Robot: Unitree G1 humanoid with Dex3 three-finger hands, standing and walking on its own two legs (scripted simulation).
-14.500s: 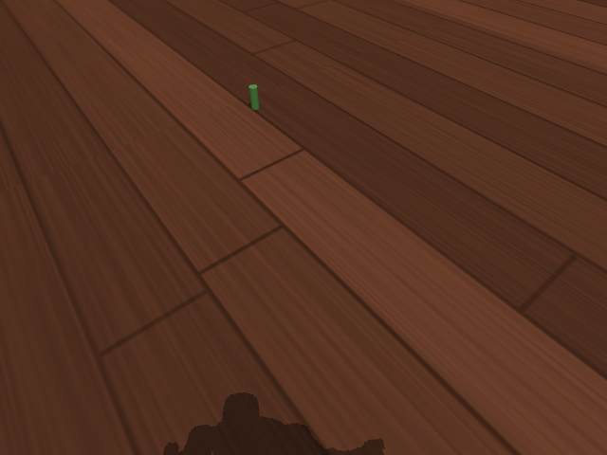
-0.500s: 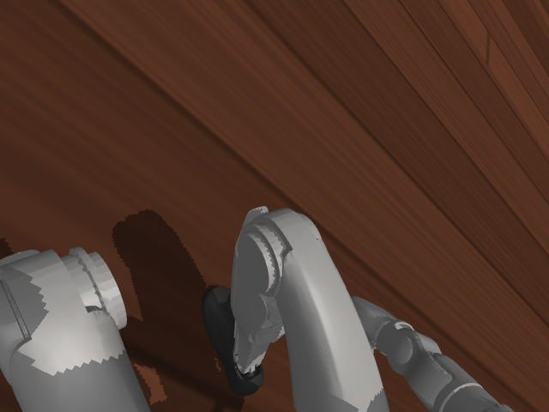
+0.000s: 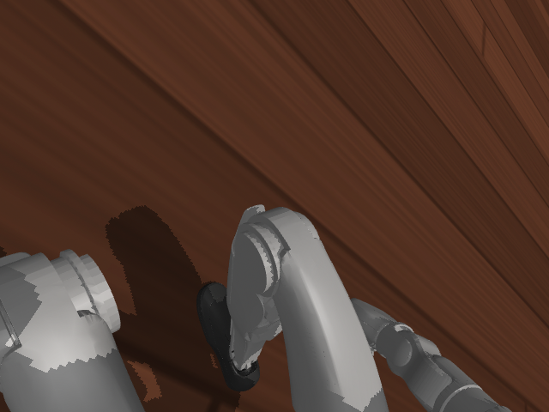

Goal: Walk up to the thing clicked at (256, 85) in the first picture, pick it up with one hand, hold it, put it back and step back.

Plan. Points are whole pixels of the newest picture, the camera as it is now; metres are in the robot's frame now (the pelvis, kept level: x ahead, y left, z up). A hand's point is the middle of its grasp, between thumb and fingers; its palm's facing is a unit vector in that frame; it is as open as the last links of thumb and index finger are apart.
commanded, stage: settle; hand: left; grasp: from the side
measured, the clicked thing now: out of the picture +0.42 +0.32 -0.21
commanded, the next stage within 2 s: lift in 1.88 s
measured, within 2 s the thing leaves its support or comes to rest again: leaves its support in 0.16 s
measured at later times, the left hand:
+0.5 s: hand out of the picture +0.40 +0.34 -0.10, palm faces +0.41 -0.91 -0.01, open 7.0 cm
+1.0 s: hand out of the picture +0.39 +0.34 +0.00, palm faces +0.41 -0.91 -0.06, open 7.0 cm
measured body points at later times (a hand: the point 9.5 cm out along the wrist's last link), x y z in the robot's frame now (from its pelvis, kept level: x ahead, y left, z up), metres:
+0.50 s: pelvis +0.00 +0.00 +0.02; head +0.20 +0.18 +0.38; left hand +0.37 +0.39 -0.10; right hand +0.20 -0.23 -0.03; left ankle +0.08 +0.13 -0.25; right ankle +0.14 -0.13 -0.24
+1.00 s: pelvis +0.02 -0.02 +0.05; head +0.21 +0.11 +0.44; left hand +0.36 +0.39 +0.00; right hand +0.22 -0.24 -0.05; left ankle +0.08 +0.13 -0.25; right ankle +0.14 -0.13 -0.25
